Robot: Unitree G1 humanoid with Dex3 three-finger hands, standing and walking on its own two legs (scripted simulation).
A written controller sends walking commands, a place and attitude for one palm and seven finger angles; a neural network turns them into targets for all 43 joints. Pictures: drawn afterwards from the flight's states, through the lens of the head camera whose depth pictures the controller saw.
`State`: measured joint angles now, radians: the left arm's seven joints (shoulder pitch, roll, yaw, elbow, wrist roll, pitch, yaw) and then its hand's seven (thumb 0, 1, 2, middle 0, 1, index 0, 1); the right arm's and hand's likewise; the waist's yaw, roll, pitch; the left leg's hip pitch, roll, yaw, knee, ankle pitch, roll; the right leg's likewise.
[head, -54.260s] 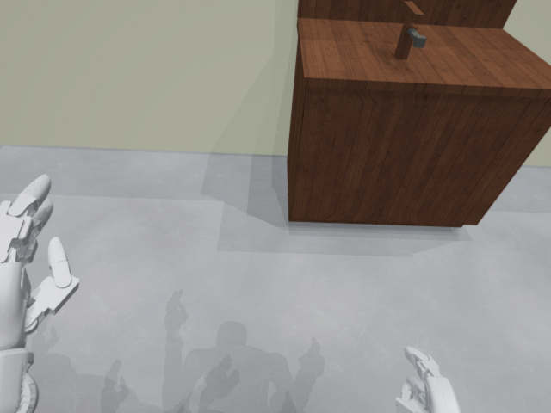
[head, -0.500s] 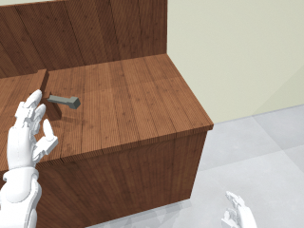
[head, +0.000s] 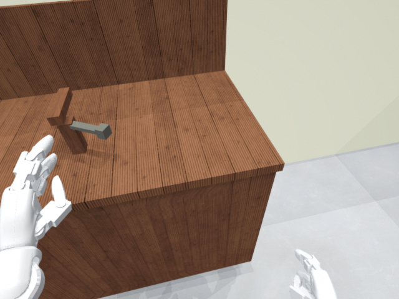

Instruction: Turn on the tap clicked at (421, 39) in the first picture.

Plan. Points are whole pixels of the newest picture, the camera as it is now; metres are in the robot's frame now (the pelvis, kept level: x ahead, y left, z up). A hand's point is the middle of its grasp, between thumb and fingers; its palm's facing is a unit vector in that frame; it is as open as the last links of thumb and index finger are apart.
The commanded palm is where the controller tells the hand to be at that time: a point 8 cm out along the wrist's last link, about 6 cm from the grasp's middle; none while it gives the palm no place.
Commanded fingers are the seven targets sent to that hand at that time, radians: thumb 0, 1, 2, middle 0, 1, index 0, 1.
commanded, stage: step back with the hand held close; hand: left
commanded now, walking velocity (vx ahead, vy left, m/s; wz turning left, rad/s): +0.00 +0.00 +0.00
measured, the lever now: (103, 131) +0.45 +0.31 +0.10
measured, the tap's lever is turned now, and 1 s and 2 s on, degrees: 59 59 59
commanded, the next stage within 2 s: stop stepping back and stand still in 1.48 s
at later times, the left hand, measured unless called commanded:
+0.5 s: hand (65, 221) +0.18 +0.24 +0.15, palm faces +0.33 -0.82 -0.48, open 7.4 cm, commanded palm +0.13 +0.28 +0.17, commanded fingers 0.00 0.90 0.90 -0.20 -0.30 -0.20 -0.30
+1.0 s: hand out of the picture +0.11 +0.29 +0.16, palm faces +0.46 -0.78 -0.41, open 7.4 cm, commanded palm +0.06 +0.31 +0.17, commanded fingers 0.00 0.90 0.90 -0.20 -0.30 -0.20 -0.30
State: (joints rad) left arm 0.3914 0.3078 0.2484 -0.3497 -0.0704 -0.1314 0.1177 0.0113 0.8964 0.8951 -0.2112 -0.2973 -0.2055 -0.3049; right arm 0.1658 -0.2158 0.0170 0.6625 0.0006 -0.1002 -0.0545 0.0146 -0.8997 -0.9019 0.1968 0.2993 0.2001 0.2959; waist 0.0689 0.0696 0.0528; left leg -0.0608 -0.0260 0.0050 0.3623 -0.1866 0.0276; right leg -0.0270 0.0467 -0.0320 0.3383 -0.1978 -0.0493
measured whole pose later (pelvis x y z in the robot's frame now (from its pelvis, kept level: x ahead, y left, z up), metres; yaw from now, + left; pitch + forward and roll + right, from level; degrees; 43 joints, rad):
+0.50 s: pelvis -0.03 +0.00 -0.01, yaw +0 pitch -1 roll +0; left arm 0.50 0.37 0.29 -0.44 -0.05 -0.13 0.13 0.01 0.89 0.89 -0.22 -0.30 -0.21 -0.31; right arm 0.18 -0.26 -0.04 0.57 0.02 0.00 -0.09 0.01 -0.90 -0.90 0.20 0.30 0.20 0.30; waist 0.01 0.09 0.04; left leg -0.28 -0.02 0.02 0.48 -0.18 0.03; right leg -0.25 0.04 -0.03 0.46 -0.19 -0.04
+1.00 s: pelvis -0.10 +0.03 -0.01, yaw -1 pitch +4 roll -1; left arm 0.49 0.36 0.36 -0.50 -0.04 -0.12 0.19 0.01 0.90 0.89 -0.21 -0.30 -0.21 -0.31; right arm 0.19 -0.17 0.01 0.61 0.00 -0.05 -0.07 0.01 -0.90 -0.90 0.20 0.30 0.20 0.30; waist 0.04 0.04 -0.05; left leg -0.43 -0.03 0.05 0.34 0.01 0.07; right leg -0.19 0.06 0.00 0.63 -0.44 -0.01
